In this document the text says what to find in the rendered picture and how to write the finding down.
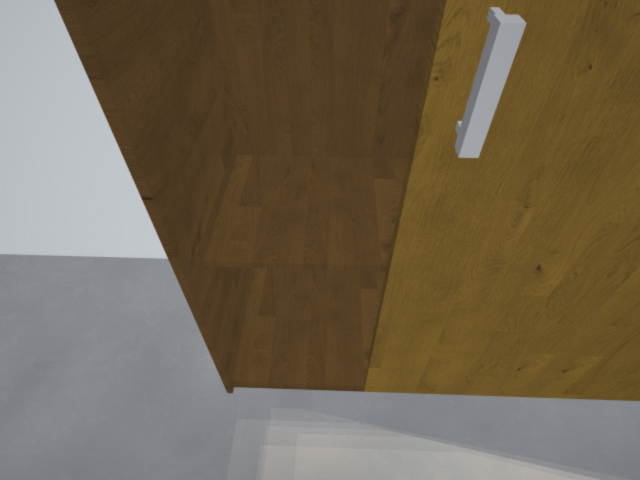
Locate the wardrobe door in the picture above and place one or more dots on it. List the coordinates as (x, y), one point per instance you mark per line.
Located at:
(517, 273)

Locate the handle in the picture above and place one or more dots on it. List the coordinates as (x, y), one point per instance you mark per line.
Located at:
(500, 48)

